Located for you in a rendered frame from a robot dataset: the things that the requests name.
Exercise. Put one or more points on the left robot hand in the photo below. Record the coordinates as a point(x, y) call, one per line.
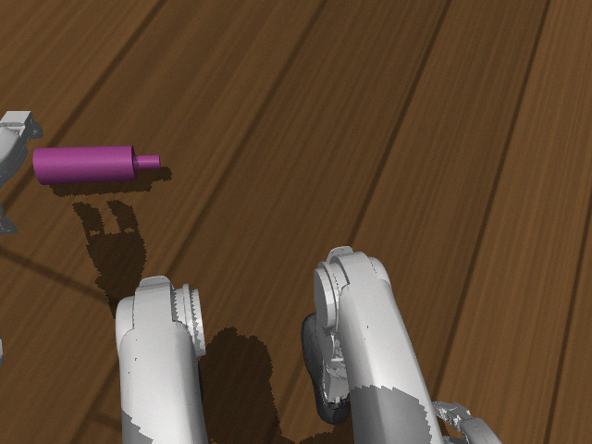
point(17, 128)

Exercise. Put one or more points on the right robot foot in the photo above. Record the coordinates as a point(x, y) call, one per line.
point(331, 412)

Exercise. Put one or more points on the right robot hand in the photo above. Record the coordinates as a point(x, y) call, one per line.
point(474, 430)

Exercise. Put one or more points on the bottle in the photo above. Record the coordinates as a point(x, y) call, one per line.
point(64, 165)

